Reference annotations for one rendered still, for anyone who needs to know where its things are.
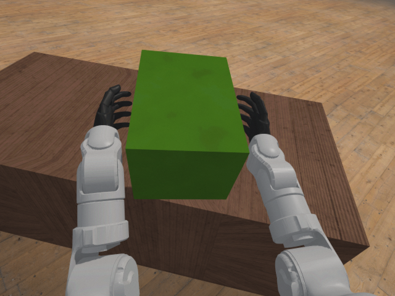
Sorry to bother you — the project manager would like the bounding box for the right robot forearm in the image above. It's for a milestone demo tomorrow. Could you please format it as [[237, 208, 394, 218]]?
[[246, 134, 350, 288]]

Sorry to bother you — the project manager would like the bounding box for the pedestal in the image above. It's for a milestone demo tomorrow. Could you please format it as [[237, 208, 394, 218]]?
[[0, 52, 370, 296]]

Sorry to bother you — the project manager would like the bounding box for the left robot upper arm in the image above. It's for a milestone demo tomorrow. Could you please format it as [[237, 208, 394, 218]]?
[[66, 253, 139, 296]]

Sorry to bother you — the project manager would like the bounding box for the left robot forearm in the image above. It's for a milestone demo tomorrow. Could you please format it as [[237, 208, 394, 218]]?
[[65, 125, 129, 296]]

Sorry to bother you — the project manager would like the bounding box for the right robot hand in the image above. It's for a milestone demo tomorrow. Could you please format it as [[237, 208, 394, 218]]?
[[236, 92, 270, 143]]

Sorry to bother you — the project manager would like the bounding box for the right robot upper arm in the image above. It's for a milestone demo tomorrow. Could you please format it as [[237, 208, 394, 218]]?
[[275, 244, 377, 296]]

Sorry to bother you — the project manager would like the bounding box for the carton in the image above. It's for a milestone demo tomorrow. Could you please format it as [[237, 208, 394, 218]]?
[[125, 50, 249, 199]]

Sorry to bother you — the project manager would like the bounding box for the left robot hand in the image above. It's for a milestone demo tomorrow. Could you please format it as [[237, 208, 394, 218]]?
[[93, 84, 132, 130]]

